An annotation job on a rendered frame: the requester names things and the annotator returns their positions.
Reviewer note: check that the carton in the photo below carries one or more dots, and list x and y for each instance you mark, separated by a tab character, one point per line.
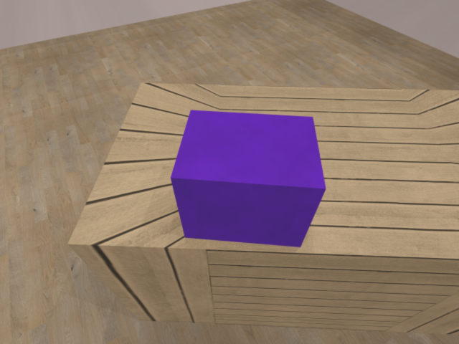
245	177

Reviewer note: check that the pedestal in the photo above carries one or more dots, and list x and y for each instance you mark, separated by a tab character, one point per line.
382	250

